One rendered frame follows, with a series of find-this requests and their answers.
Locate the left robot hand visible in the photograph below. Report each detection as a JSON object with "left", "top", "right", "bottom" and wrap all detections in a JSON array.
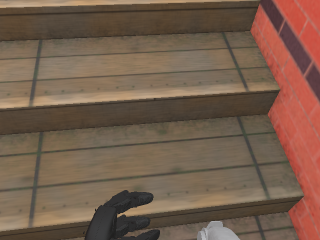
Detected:
[{"left": 83, "top": 190, "right": 160, "bottom": 240}]

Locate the robot right shin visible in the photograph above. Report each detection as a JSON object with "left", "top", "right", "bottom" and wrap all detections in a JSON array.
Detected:
[{"left": 206, "top": 221, "right": 223, "bottom": 230}]

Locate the robot right thigh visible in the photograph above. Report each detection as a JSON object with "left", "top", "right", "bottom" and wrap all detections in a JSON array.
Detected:
[{"left": 197, "top": 226, "right": 240, "bottom": 240}]

